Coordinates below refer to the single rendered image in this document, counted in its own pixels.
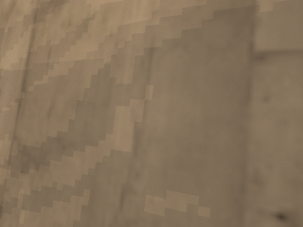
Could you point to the counter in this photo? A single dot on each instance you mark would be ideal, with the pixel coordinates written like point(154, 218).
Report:
point(151, 113)

